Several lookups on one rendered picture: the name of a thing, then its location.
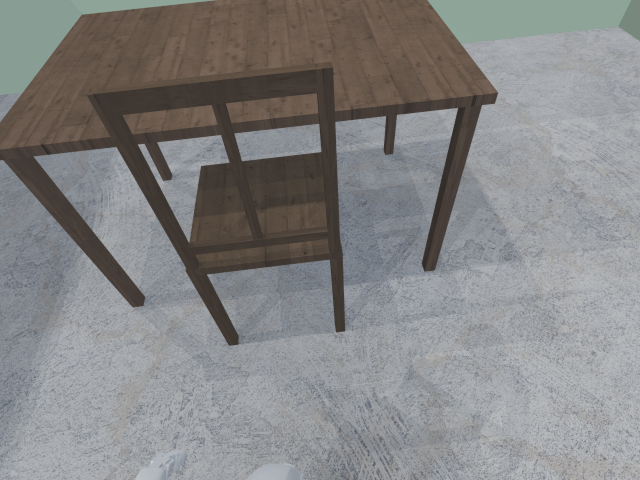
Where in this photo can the left robot hand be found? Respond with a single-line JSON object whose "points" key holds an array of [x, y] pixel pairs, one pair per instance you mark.
{"points": [[163, 465]]}

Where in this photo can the table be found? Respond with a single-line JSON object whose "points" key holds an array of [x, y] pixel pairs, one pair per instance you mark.
{"points": [[389, 57]]}

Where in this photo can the chair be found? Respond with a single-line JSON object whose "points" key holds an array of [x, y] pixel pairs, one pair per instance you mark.
{"points": [[248, 214]]}

